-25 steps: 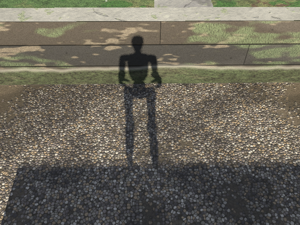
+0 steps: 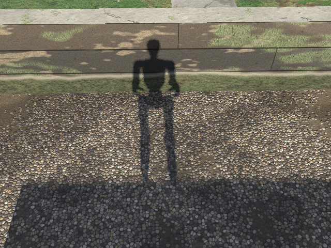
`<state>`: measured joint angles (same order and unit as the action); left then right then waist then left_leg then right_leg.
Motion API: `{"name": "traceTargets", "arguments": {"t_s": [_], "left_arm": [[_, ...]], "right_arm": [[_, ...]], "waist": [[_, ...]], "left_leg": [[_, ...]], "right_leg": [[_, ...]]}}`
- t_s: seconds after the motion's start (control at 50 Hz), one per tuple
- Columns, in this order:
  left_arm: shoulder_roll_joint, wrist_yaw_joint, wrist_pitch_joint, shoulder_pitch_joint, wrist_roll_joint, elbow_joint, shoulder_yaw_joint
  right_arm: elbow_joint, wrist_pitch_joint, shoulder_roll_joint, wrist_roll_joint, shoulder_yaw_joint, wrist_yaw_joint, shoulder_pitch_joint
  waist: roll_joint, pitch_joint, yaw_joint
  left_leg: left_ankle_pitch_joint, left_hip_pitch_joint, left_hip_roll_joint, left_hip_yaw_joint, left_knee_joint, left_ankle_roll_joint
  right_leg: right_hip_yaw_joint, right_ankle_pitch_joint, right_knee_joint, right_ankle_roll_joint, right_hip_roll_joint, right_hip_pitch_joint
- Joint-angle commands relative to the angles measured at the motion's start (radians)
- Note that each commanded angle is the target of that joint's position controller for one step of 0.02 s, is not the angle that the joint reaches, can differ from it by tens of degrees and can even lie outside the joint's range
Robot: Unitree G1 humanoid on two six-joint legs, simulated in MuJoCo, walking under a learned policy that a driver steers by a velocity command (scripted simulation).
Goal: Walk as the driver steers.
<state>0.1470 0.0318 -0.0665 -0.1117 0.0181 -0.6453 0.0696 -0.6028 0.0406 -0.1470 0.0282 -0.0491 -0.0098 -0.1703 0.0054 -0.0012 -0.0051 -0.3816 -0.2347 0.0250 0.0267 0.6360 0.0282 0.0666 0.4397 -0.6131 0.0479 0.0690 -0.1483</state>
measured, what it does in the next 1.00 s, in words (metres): stands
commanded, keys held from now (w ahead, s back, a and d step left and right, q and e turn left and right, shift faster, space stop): w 1.00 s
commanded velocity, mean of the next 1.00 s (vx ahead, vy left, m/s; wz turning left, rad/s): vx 0.50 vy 0.00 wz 0.00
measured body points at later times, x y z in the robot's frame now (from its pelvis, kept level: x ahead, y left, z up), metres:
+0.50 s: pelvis +0.00 +0.00 +0.00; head -0.01 +0.00 +0.45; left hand +0.18 +0.20 -0.09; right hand +0.17 -0.20 -0.09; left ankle -0.03 +0.10 -0.72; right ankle -0.07 -0.10 -0.72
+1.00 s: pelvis +0.00 +0.01 +0.00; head +0.00 +0.01 +0.45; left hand +0.19 +0.20 -0.09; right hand +0.17 -0.20 -0.09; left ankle -0.03 +0.10 -0.72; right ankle -0.07 -0.10 -0.72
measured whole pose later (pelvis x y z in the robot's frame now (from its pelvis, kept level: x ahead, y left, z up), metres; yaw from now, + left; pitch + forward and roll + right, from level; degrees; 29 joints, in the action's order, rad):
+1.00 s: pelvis +0.00 +0.01 +0.00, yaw +0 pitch -1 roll +0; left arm 0.14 0.03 -0.06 -0.11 0.02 -0.65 0.07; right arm -0.60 0.04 -0.14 0.02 -0.05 -0.01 -0.17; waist 0.01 0.00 0.00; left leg -0.38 -0.23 0.03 0.03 0.63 0.04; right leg 0.07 0.43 -0.60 0.04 0.06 -0.14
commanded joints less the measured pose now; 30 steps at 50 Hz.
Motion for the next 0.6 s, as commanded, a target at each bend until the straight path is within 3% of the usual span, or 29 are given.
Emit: {"name": "traceTargets", "arguments": {"t_s": [0.02, 0.6], "left_arm": [[0.067, 0.000, 0.016, 0.070, 0.002, 0.092, -0.019], [0.063, -0.003, 0.017, 0.063, 0.004, 0.102, -0.021]], "right_arm": [[0.090, -0.018, -0.061, 0.002, 0.016, -0.003, 0.057], [0.088, -0.022, -0.058, -0.003, 0.013, -0.002, 0.055]], "waist": [[0.003, 0.063, -0.005], [-0.002, 0.059, -0.002]], "left_leg": [[0.372, 0.081, -0.051, -0.061, -0.057, 0.017], [0.369, 0.083, -0.059, -0.066, -0.064, 0.024]], "right_leg": [[0.075, -0.443, 0.085, -0.005, -0.065, -0.057], [0.069, -0.390, 0.090, -0.011, -0.059, -0.065]]}}
Next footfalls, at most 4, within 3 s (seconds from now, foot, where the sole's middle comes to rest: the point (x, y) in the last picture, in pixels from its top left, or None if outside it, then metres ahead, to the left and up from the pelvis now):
none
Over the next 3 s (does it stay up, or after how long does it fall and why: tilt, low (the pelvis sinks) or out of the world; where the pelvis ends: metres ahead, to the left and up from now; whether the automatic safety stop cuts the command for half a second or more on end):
stays up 0.00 0.00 0.02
